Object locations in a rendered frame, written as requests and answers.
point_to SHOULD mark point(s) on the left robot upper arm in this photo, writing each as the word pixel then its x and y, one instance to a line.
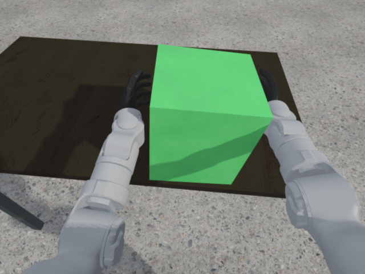
pixel 91 241

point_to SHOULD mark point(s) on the carton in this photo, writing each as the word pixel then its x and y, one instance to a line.
pixel 207 113

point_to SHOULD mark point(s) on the table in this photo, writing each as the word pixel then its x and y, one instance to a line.
pixel 58 99

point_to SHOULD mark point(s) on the right robot hand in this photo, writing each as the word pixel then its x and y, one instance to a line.
pixel 269 85

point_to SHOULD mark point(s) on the robot right forearm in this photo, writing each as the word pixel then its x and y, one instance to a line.
pixel 295 151

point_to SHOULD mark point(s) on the left robot hand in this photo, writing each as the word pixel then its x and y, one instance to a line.
pixel 130 94

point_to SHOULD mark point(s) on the right robot upper arm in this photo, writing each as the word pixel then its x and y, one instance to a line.
pixel 325 206

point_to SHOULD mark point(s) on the robot left forearm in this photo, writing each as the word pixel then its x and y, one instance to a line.
pixel 107 189

